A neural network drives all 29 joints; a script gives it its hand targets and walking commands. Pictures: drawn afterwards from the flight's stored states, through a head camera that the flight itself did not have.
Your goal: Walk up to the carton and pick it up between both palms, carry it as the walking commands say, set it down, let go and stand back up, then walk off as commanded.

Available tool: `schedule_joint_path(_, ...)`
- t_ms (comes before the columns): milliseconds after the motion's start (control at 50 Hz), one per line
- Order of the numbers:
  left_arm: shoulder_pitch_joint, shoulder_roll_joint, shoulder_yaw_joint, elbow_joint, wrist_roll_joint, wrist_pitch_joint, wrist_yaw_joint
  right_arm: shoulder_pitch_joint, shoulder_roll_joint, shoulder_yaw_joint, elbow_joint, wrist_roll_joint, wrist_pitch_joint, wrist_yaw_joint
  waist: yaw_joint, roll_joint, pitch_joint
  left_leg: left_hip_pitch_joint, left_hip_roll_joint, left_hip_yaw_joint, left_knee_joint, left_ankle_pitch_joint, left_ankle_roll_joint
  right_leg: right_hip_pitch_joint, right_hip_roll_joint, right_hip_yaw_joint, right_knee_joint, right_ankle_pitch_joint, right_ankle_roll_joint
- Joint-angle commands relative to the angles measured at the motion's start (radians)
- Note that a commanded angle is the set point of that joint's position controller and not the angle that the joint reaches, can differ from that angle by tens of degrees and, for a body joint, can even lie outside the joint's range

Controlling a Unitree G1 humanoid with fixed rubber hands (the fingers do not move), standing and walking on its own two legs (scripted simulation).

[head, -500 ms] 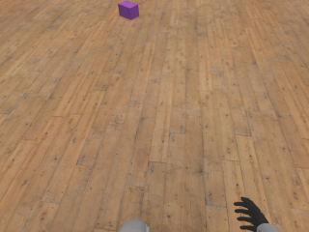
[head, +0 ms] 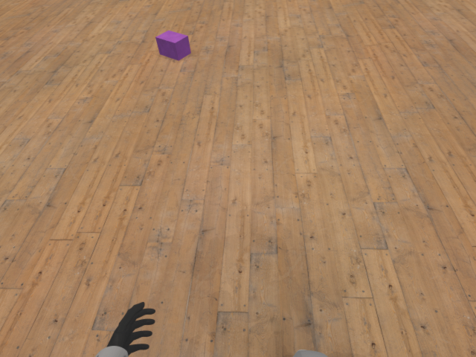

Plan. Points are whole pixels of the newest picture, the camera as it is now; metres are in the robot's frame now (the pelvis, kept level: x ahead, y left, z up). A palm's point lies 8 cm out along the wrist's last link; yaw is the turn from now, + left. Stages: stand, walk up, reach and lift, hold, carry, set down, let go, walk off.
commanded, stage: walk up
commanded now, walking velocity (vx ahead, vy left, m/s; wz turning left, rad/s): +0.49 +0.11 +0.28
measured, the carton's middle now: (173, 45) +2.74 +0.40 -0.68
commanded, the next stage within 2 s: none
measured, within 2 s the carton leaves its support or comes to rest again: neither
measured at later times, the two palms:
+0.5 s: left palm out of the picture +0.09 +0.30 -0.14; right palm (296, 228) +0.40 -0.14 -0.11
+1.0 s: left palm (102, 217) +0.47 +0.32 -0.09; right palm (313, 219) +0.43 -0.19 -0.14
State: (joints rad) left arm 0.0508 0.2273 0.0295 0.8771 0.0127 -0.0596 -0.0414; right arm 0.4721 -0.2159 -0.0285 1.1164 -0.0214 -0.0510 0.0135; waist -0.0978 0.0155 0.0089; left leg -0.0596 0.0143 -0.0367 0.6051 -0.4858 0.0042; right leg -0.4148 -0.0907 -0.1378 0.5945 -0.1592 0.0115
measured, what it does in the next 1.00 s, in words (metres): walks ahead: left foot, then right foot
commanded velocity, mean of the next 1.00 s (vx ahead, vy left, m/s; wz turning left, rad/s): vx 0.49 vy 0.12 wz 0.07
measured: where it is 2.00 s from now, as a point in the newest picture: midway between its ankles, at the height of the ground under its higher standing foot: (197, 224)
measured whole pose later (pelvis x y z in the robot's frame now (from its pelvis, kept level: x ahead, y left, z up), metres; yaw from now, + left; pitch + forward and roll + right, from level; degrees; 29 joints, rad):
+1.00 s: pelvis +0.42 +0.06 +0.01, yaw +5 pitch -3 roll +2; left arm 0.22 0.21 0.04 0.98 0.02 -0.07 -0.01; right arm 0.30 -0.26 -0.06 1.11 -0.03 -0.01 0.04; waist -0.02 0.05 0.02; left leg -0.39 0.06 0.03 1.11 -0.30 -0.03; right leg -0.26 -0.07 -0.16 0.56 -0.26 -0.04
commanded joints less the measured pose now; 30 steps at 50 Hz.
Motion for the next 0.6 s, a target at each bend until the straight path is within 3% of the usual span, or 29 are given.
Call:
schedule_joint_path(0,0.483,0.349,0.083,0.076,0.01,-0.016,0.041,-0.094,-0.143,-0.017,-0.113,0.001,-0.028,-0.009,0.228,-0.23,-0.24,-0.623,0.04,-0.094,0.606,-0.025,0.023,0.681,-0.477,0.624,-0.334,-0.074,-0.1)
schedule_joint_path(20,0.395,0.321,0.079,0.065,0.004,-0.013,0.048,-0.104,-0.153,-0.035,-0.091,-0.004,-0.022,0.006,0.184,-0.125,-0.127,-0.646,0.066,-0.093,0.681,0.045,0.005,0.545,-0.469,0.58,-0.332,-0.044,-0.11)
schedule_joint_path(40,0.333,0.248,0.06,0.052,0.0,-0.018,0.052,-0.101,-0.125,-0.035,-0.09,-0.01,-0.011,0.019,0.136,-0.096,-0.017,-0.647,0.102,-0.082,0.678,0.137,-0.008,0.41,-0.439,0.503,-0.343,0.069,-0.101)
schedule_joint_path(60,0.322,0.201,0.058,0.05,0.004,-0.019,0.058,-0.14,-0.099,-0.031,-0.103,-0.01,-0.002,0.026,0.14,-0.101,-0.038,-0.633,0.108,-0.059,0.664,0.167,-0.02,0.402,-0.414,0.404,-0.326,0.145,-0.121)
schedule_joint_path(80,0.308,0.18,0.055,0.061,0.001,-0.022,0.054,-0.158,-0.107,-0.036,-0.108,-0.011,0.014,0.035,0.114,-0.139,0.003,-0.602,0.13,-0.047,0.643,0.188,-0.028,0.344,-0.37,0.333,-0.35,0.094,-0.094)
schedule_joint_path(100,0.27,0.142,0.05,0.052,-0.003,-0.022,0.054,-0.162,-0.083,-0.037,-0.113,-0.013,0.033,0.037,0.091,-0.13,0.05,-0.555,0.132,-0.033,0.624,0.236,-0.037,0.227,-0.349,0.245,-0.386,0.039,-0.096)
schedule_joint_path(120,0.26,0.13,0.051,0.075,0.003,-0.024,0.053,-0.144,-0.039,-0.033,-0.114,-0.018,0.042,0.048,0.093,-0.235,0.082,-0.546,0.137,-0.026,0.61,0.268,-0.033,0.186,-0.336,0.23,-0.404,-0.008,-0.098)
schedule_joint_path(140,0.279,0.11,0.047,0.08,0.007,-0.024,0.05,-0.154,-0.034,-0.03,-0.116,-0.015,0.046,0.051,0.1,-0.212,0.065,-0.511,0.129,-0.013,0.564,0.304,-0.029,0.181,-0.301,0.186,-0.421,-0.031,-0.098)
schedule_joint_path(180,0.281,0.16,0.059,0.1,0.013,-0.03,0.048,-0.272,-0.062,-0.027,-0.144,-0.009,0.051,0.061,0.11,-0.189,0.089,-0.524,0.135,0.011,0.426,0.322,-0.044,0.186,-0.309,0.16,-0.44,-0.029,-0.103)
schedule_joint_path(200,0.269,0.149,0.063,0.091,0.01,-0.035,0.047,-0.292,-0.053,-0.015,-0.145,-0.008,0.056,0.065,0.114,-0.238,0.114,-0.509,0.126,0.026,0.357,0.344,-0.04,0.177,-0.281,0.13,-0.454,-0.081,-0.085)
schedule_joint_path(220,0.278,0.15,0.068,0.105,0.011,-0.029,0.044,-0.323,-0.041,-0.009,-0.153,-0.003,0.055,0.07,0.13,-0.257,0.12,-0.483,0.117,0.046,0.238,0.34,-0.034,0.185,-0.243,0.09,-0.439,-0.057,-0.072)
schedule_joint_path(240,0.262,0.152,0.062,0.107,0.011,-0.026,0.043,-0.347,-0.025,-0.003,-0.161,-0.005,0.053,0.075,0.123,-0.266,0.116,-0.45,0.079,0.092,0.157,0.332,-0.029,0.19,-0.222,0.063,-0.43,0.013,-0.067)
schedule_joint_path(260,0.269,0.165,0.059,0.124,0.016,-0.025,0.045,-0.408,-0.044,-0.008,-0.162,0.001,0.053,0.077,0.123,-0.219,0.152,-0.403,0.097,0.114,0.141,0.361,-0.038,0.133,-0.258,0.073,-0.459,0.046,-0.082)
schedule_joint_path(280,0.317,0.171,0.064,0.134,0.012,-0.025,0.045,-0.439,-0.042,-0.008,-0.172,0.001,0.047,0.074,0.141,-0.183,0.13,-0.408,0.093,0.118,0.077,0.33,-0.034,0.21,-0.249,0.065,-0.435,0.06,-0.088)
schedule_joint_path(300,0.33,0.18,0.066,0.143,0.014,-0.021,0.043,-0.451,-0.038,0.0,-0.171,0.001,0.04,0.077,0.149,-0.222,0.148,-0.413,0.077,0.155,0.034,0.312,-0.036,0.236,-0.242,0.027,-0.426,0.069,-0.092)
schedule_joint_path(320,0.379,0.177,0.066,0.146,0.012,-0.02,0.042,-0.481,-0.049,-0.004,-0.181,0.004,0.036,0.078,0.156,-0.187,0.13,-0.35,0.081,0.159,-0.008,0.302,-0.041,0.233,-0.262,0.059,-0.422,0.085,-0.097)
schedule_joint_path(340,0.344,0.17,0.064,0.141,0.005,-0.017,0.04,-0.411,-0.054,0.001,-0.153,-0.002,0.024,0.066,0.135,-0.155,0.078,-0.28,0.072,0.14,-0.078,0.279,-0.025,0.244,-0.243,0.041,-0.36,0.052,-0.089)
schedule_joint_path(360,0.3,0.189,0.065,0.137,0.003,-0.011,0.037,-0.347,-0.081,-0.009,-0.14,-0.015,0.021,0.068,0.077,-0.174,0.047,-0.168,0.054,0.187,-0.073,0.29,-0.019,0.223,-0.229,0.022,-0.287,0.128,-0.095)
schedule_joint_path(380,0.33,0.152,0.047,0.133,-0.002,-0.011,0.033,-0.28,-0.122,-0.023,-0.102,-0.013,0.009,0.058,0.054,-0.038,-0.001,0.003,0.039,0.176,-0.098,0.269,-0.005,0.118,-0.165,0.0,-0.108,0.037,-0.087)
schedule_joint_path(400,0.344,0.09,0.035,0.118,-0.013,-0.007,0.031,-0.1,-0.216,-0.048,-0.051,-0.026,-0.007,0.038,-0.028,0.131,-0.112,0.204,0.163,0.017,-0.203,0.131,0.042,-0.012,-0.062,-0.084,0.206,-0.088,-0.05)
schedule_joint_path(420,0.32,0.022,0.021,0.051,-0.014,-0.017,0.027,0.059,-0.375,-0.081,-0.057,-0.036,-0.013,0.013,-0.107,0.44,-0.259,0.38,0.511,-0.504,-0.379,0.031,0.111,-0.252,0.056,-0.054,0.573,-0.501,-0.018)
schedule_joint_path(440,0.312,0.083,0.035,0.058,-0.002,-0.014,0.034,0.043,-0.329,-0.071,-0.047,-0.021,-0.008,-0.004,-0.066,0.262,-0.242,0.332,0.478,-0.499,-0.415,-0.078,0.182,-0.282,0.008,0.079,0.656,-0.376,-0.064)
schedule_joint_path(460,0.265,0.115,0.045,0.077,0.001,-0.017,0.031,-0.062,-0.281,-0.058,-0.064,-0.012,-0.012,-0.006,-0.02,0.18,-0.162,0.19,0.418,-0.399,-0.397,-0.043,0.146,-0.256,-0.046,0.115,0.673,-0.279,-0.062)
schedule_joint_path(480,0.279,0.092,0.029,0.1,-0.011,-0.017,0.026,-0.163,-0.207,-0.043,-0.086,-0.018,-0.007,-0.004,0.025,0.157,-0.07,0.078,0.37,-0.269,-0.411,-0.026,0.14,-0.234,-0.062,0.089,0.669,-0.212,-0.062)
schedule_joint_path(500,0.325,0.076,0.024,0.108,-0.009,-0.014,0.021,-0.26,-0.161,-0.041,-0.121,-0.015,-0.012,-0.008,0.06,0.172,-0.033,0.008,0.355,-0.236,-0.437,0.02,0.156,-0.219,-0.057,0.089,0.635,-0.186,-0.056)
schedule_joint_path(540,0.304,0.076,0.031,0.118,-0.002,0.003,0.016,-0.265,-0.147,-0.04,-0.111,-0.01,-0.02,-0.01,0.097,0.149,-0.009,-0.079,0.326,-0.148,-0.447,0.091,0.136,-0.144,-0.073,0.102,0.578,-0.143,-0.033)
schedule_joint_path(560,0.278,0.045,0.024,0.1,0.002,0.017,0.011,-0.241,-0.147,-0.042,-0.103,-0.008,-0.026,-0.01,0.086,0.174,0.023,-0.077,0.351,-0.15,-0.458,0.155,0.154,-0.158,-0.085,0.104,0.535,-0.139,-0.024)
schedule_joint_path(580,0.272,0.061,0.022,0.108,-0.003,0.015,0.02,-0.217,-0.135,-0.037,-0.102,0.001,-0.032,-0.012,0.088,0.086,-0.01,-0.025,0.323,-0.136,-0.418,0.31,0.145,-0.177,-0.073,0.101,0.504,-0.127,-0.015)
